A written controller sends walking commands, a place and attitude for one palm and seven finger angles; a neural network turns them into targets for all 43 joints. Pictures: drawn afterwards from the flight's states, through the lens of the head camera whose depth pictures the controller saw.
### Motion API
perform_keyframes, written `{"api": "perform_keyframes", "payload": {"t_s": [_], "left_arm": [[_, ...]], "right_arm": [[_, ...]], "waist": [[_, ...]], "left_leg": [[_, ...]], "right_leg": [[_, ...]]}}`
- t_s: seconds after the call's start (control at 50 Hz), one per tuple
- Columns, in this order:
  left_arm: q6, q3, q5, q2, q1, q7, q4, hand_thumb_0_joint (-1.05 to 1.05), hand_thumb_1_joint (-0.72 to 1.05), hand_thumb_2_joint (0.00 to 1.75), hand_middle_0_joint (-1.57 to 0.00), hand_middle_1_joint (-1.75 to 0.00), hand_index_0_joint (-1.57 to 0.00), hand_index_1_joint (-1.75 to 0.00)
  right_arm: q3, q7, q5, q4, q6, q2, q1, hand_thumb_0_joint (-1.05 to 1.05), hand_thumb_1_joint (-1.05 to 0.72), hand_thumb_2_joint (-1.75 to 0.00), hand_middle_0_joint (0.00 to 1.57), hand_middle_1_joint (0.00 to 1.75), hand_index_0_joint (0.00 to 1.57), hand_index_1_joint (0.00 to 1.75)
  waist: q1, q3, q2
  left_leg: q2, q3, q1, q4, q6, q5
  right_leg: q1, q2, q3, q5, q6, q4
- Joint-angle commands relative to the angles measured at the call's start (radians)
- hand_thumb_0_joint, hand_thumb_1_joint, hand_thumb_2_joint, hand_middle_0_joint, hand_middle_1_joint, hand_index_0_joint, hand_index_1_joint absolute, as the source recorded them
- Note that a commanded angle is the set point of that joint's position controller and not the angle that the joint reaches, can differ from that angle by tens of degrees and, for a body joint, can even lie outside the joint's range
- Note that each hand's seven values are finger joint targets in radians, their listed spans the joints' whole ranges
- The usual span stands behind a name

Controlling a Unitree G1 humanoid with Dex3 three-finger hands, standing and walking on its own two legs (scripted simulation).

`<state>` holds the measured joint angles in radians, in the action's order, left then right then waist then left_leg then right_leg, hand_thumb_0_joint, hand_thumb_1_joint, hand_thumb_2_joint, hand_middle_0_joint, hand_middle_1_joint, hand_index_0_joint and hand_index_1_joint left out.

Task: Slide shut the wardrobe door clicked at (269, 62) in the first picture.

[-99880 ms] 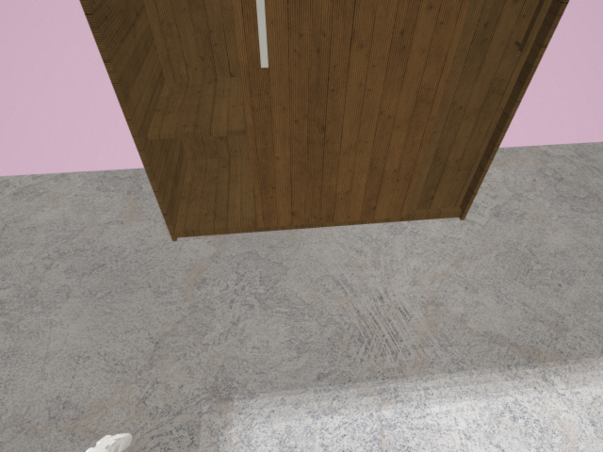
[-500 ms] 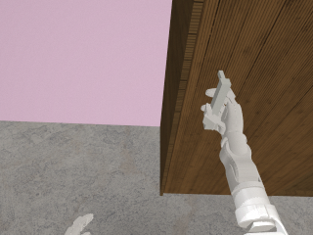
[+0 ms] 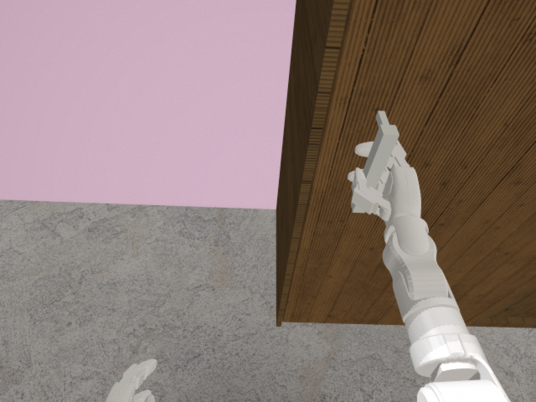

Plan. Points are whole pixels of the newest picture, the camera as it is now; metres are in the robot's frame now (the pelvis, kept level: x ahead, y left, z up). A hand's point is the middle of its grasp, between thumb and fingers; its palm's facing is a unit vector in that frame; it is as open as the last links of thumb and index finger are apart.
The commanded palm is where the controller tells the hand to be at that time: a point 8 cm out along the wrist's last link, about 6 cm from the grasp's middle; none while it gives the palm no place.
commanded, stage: step sideways, sliding the door along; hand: right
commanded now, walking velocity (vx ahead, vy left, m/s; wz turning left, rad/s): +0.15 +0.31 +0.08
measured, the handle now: (369, 165) +0.46 -0.13 +0.11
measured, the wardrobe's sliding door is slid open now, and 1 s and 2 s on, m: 0.00 0.00 0.00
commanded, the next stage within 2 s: none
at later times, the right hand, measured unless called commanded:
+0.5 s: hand (352, 188) +0.41 -0.10 +0.11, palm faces +0.19 +0.98 -0.10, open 6.2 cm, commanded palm +0.38 -0.07 +0.12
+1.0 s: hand (346, 181) +0.42 -0.09 +0.11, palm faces +0.48 +0.88 -0.05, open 6.6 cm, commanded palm +0.38 -0.05 +0.12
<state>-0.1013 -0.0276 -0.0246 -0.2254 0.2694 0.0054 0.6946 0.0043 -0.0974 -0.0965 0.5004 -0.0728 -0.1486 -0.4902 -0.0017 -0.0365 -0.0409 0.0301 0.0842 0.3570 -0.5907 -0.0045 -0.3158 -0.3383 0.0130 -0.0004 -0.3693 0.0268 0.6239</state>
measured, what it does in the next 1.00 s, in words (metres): steps to the left: left foot, then right foot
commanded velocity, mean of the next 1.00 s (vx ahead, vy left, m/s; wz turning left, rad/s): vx -0.08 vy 0.24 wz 0.13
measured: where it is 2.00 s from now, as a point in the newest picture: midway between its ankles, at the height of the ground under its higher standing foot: outside the picture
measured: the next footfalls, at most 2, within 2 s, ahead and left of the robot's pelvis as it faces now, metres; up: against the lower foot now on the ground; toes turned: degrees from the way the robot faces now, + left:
left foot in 0.72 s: +0.21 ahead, +0.27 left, +0.00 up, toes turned -2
right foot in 0.88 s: +0.07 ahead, +0.00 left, +0.00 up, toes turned -13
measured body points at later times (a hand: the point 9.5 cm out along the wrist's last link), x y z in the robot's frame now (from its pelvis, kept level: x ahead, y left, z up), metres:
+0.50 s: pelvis +0.02 +0.07 +0.00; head +0.09 +0.07 +0.44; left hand +0.21 +0.28 -0.12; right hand +0.39 -0.15 +0.12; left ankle +0.03 +0.16 -0.70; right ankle -0.03 -0.08 -0.73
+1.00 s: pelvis +0.10 +0.16 +0.00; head +0.20 +0.13 +0.44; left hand +0.34 +0.35 -0.09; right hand +0.39 -0.13 +0.12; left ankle +0.16 +0.29 -0.67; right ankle +0.03 +0.01 -0.73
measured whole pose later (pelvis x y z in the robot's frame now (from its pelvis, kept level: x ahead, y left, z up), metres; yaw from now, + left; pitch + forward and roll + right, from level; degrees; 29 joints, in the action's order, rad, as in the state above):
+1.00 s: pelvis +0.10 +0.16 +0.00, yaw -6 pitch -2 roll +3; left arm -0.07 0.04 -0.03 -0.22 0.10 0.00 0.56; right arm -0.13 -0.20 -0.07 -0.06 -0.04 -0.16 -0.21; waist 0.13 0.26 -0.04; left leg 0.01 0.04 0.49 -0.99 -0.01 -0.45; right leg -0.14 -0.17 0.07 -0.39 -0.07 0.58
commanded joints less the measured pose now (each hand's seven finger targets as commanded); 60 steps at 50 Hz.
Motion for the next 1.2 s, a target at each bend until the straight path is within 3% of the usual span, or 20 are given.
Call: {"api": "perform_keyframes", "payload": {"t_s": [0.0, 0.08, 0.14, 0.24, 0.32, 0.36, 0.4, 0.42, 0.44, 0.5, 0.64, 0.68, 0.72, 0.78, 0.82, 0.86, 0.98, 1.08, 1.14, 1.18], "left_arm": [[-0.007, 0.026, -0.008, -0.087, -0.113, 0.069, -0.176, 0.00, 0.90, 0.90, -0.20, -0.30, -0.20, -0.30], [0.033, 0.036, 0.008, -0.101, -0.129, 0.078, -0.172, 0.00, 0.90, 0.90, -0.20, -0.30, -0.20, -0.30], [0.059, 0.032, 0.012, -0.093, -0.144, 0.078, -0.176, 0.00, 0.90, 0.90, -0.20, -0.30, -0.20, -0.30], [0.083, 0.030, 0.001, -0.098, -0.161, 0.069, -0.203, 0.00, 0.90, 0.90, -0.20, -0.30, -0.20, -0.30], [0.081, 0.046, -0.011, -0.071, -0.169, 0.075, -0.187, 0.00, 0.90, 0.90, -0.20, -0.30, -0.20, -0.30], [0.073, 0.038, -0.005, -0.053, -0.187, 0.073, -0.187, 0.00, 0.90, 0.90, -0.20, -0.30, -0.20, -0.30], [0.069, 0.047, 0.003, -0.062, -0.182, 0.080, -0.191, 0.00, 0.90, 0.90, -0.20, -0.30, -0.20, -0.30], [0.071, 0.061, 0.014, -0.095, -0.169, 0.070, -0.213, 0.00, 0.90, 0.90, -0.20, -0.30, -0.20, -0.30], [0.070, 0.050, 0.015, -0.071, -0.170, 0.044, -0.219, 0.00, 0.90, 0.90, -0.20, -0.30, -0.20, -0.30], [0.058, 0.067, 0.012, -0.080, -0.168, 0.028, -0.232, 0.00, 0.90, 0.90, -0.20, -0.30, -0.20, -0.30], [0.046, 0.068, 0.004, -0.095, -0.216, 0.016, -0.290, 0.00, 0.90, 0.90, -0.20, -0.30, -0.20, -0.30], [0.042, 0.066, -0.014, -0.073, -0.219, 0.017, -0.293, 0.00, 0.90, 0.90, -0.20, -0.30, -0.20, -0.30], [0.018, 0.063, -0.005, -0.041, -0.232, 0.027, -0.275, 0.00, 0.90, 0.90, -0.20, -0.30, -0.20, -0.30], [0.006, 0.068, -0.009, -0.034, -0.220, 0.041, -0.251, 0.00, 0.90, 0.90, -0.20, -0.30, -0.20, -0.30], [0.003, 0.058, -0.007, -0.040, -0.214, 0.044, -0.225, 0.00, 0.90, 0.90, -0.20, -0.30, -0.20, -0.30], [0.016, 0.096, 0.007, -0.102, -0.230, 0.015, -0.277, 0.00, 0.90, 0.90, -0.20, -0.30, -0.20, -0.30], [-0.050, 0.090, -0.014, -0.090, -0.208, -0.012, -0.283, 0.00, 0.90, 0.90, -0.20, -0.30, -0.20, -0.30], [-0.079, 0.072, -0.019, -0.075, -0.203, -0.014, -0.311, 0.00, 0.90, 0.90, -0.20, -0.30, -0.20, -0.30], [-0.091, 0.063, 0.000, -0.022, -0.216, 0.015, -0.306, 0.00, 0.90, 0.90, -0.20, -0.30, -0.20, -0.30], [-0.076, 0.074, -0.014, -0.036, -0.173, 0.026, -0.280, 0.00, 0.90, 0.90, -0.20, -0.30, -0.20, -0.30]], "right_arm": [[0.083, 0.033, 0.035, -0.369, -0.141, -0.052, -0.548, 0.00, -0.90, -0.90, 0.45, 1.40, 0.45, 1.40], [0.092, 0.026, 0.034, -0.343, -0.116, -0.044, -0.507, 0.00, -0.90, -0.90, 0.45, 1.40, 0.45, 1.40], [0.090, 0.018, 0.030, -0.365, -0.095, -0.044, -0.514, 0.00, -0.90, -0.90, 0.45, 1.40, 0.45, 1.40], [0.130, 0.019, 0.034, -0.411, -0.080, 0.001, -0.453, 0.00, -0.90, -0.90, 0.45, 1.40, 0.45, 1.40], [0.189, 0.036, 0.042, -0.419, -0.069, 0.042, -0.431, 0.00, -0.90, -0.90, 0.45, 1.40, 0.45, 1.40], [0.212, 0.040, 0.042, -0.476, -0.080, 0.071, -0.456, 0.00, -0.90, -0.90, 0.45, 1.40, 0.45, 1.40], [0.277, 0.053, 0.041, -0.534, -0.096, 0.136, -0.479, 0.00, -0.90, -0.90, 0.45, 1.40, 0.45, 1.40], [0.305, 0.064, 0.029, -0.561, -0.105, 0.165, -0.471, 0.00, -0.90, -0.90, 0.45, 1.40, 0.45, 1.40], [0.317, 0.074, 0.031, -0.574, -0.115, 0.169, -0.472, 0.00, -0.90, -0.90, 0.45, 1.40, 0.45, 1.40], [0.293, 0.072, 0.034, -0.604, -0.127, 0.165, -0.443, 0.00, -0.90, -0.90, 0.45, 1.40, 0.45, 1.40], [0.241, 0.059, 0.049, -0.712, -0.132, 0.080, -0.328, 0.00, -0.90, -0.90, 0.45, 1.40, 0.45, 1.40], [0.193, 0.045, 0.068, -0.776, -0.141, 0.020, -0.266, 0.00, -0.90, -0.90, 0.45, 1.40, 0.45, 1.40], [0.135, 0.025, 0.075, -0.814, -0.116, -0.053, -0.153, 0.00, -0.90, -0.90, 0.45, 1.40, 0.45, 1.40], [0.120, 0.017, 0.079, -0.935, -0.127, -0.040, -0.119, 0.00, -0.90, -0.90, 0.45, 1.40, 0.45, 1.40], [0.147, 0.011, 0.068, -0.987, -0.152, -0.011, -0.130, 0.00, -0.90, -0.90, 0.45, 1.40, 0.45, 1.40], [0.160, 0.023, 0.057, -1.054, -0.170, 0.013, -0.107, 0.00, -0.90, -0.90, 0.45, 1.40, 0.45, 1.40], [0.211, -0.003, 0.059, -1.010, -0.121, 0.060, -0.031, 0.00, -0.90, -0.90, 0.45, 1.40, 0.45, 1.40], [0.212, 0.001, 0.084, -1.085, -0.112, 0.034, 0.089, 0.00, -0.90, -0.90, 0.45, 1.40, 0.45, 1.40], [0.138, -0.028, 0.097, -1.127, -0.098, -0.049, 0.259, 0.00, -0.90, -0.90, 0.45, 1.40, 0.45, 1.40], [0.153, -0.031, 0.088, -1.160, -0.092, -0.013, 0.314, 0.00, -0.90, -0.90, 0.45, 1.40, 0.45, 1.40]], "waist": [[-0.049, -0.298, 0.069], [-0.052, -0.230, -0.188], [-0.049, -0.174, -0.126], [-0.038, -0.234, -0.035], [-0.049, -0.203, 0.245], [-0.044, -0.189, 0.174], [-0.081, -0.234, -0.021], [-0.073, -0.253, -0.233], [-0.046, -0.257, -0.201], [-0.045, -0.233, -0.071], [-0.027, -0.200, -0.216], [-0.007, -0.238, -0.047], [-0.004, -0.256, 0.229], [0.001, -0.257, 0.308], [-0.046, -0.283, 0.136], [0.003, -0.329, -0.295], [-0.013, -0.212, -0.308], [-0.005, -0.187, -0.175], [0.015, -0.245, 0.263], [0.017, -0.239, 0.353]], "left_leg": [[0.032, -0.065, -0.158, 0.039, 0.015, 0.343], [-0.026, -0.059, 0.105, -0.180, 0.022, -0.023], [-0.031, -0.088, 0.208, -0.251, 0.030, -0.203], [-0.022, -0.060, -0.155, 0.079, 0.053, 0.227], [0.200, -0.302, -0.325, 0.153, 0.181, 0.621], [0.198, -0.249, -0.325, 0.102, 0.156, 0.763], [0.088, -0.093, -0.069, -0.138, 0.044, 0.580], [-0.006, -0.065, 0.178, -0.345, -0.009, 0.146], [-0.005, -0.138, 0.277, -0.475, 0.003, -0.190], [0.013, -0.141, 0.389, -0.419, 0.019, -0.166], [-0.021, -0.009, -0.059, -0.037, 0.006, 0.157], [0.024, -0.042, -0.326, 0.102, 0.021, 0.626], [0.237, -0.262, -0.444, 0.070, 0.135, 1.260], [0.262, -0.294, -0.430, 0.035, 0.169, 1.256], [0.191, -0.154, -0.299, -0.156, 0.096, 1.068], [0.019, -0.069, 0.243, -0.445, -0.027, -0.161], [0.004, -0.028, 0.261, -0.284, 0.004, -0.085], [-0.034, 0.058, -0.120, 0.130, -0.004, 0.386], [0.280, -0.313, -0.442, 0.048, 0.147, 1.464], [0.319, -0.380, -0.392, 0.036, 0.170, 1.348]], "right_leg": [[0.212, -0.126, -0.069, 0.350, 0.028, -0.123], [0.400, -0.295, -0.271, 0.453, 0.117, -0.166], [0.479, -0.356, -0.333, 0.597, 0.159, -0.176], [0.344, -0.265, -0.098, 0.692, 0.064, 0.029], [0.028, -0.057, 0.001, 0.011, -0.026, 0.217], [0.040, -0.081, 0.006, -0.058, -0.014, 0.094], [0.368, -0.224, -0.093, 0.435, 0.048, -0.147], [0.544, -0.419, -0.335, 0.882, 0.142, -0.145], [0.616, -0.487, -0.384, 1.041, 0.189, -0.148], [0.721, -0.453, -0.239, 0.999, 0.174, -0.077], [0.472, -0.334, 0.016, 0.819, 0.037, -0.021], [0.300, -0.238, 0.088, 0.645, -0.012, 0.172], [0.028, -0.049, 0.070, -0.109, -0.073, 0.343], [-0.017, -0.097, 0.012, -0.260, -0.048, 0.258], [0.211, -0.171, 0.018, 0.191, -0.043, -0.166], [0.678, -0.530, -0.292, 1.340, 0.112, -0.165], [0.721, -0.356, 0.068, 1.089, 0.059, -0.062], [0.521, -0.282, 0.150, 0.958, -0.002, 0.145], [0.025, -0.050, 0.099, -0.128, -0.071, 0.400], [-0.029, -0.085, -0.014, -0.295, -0.042, 0.355]]}}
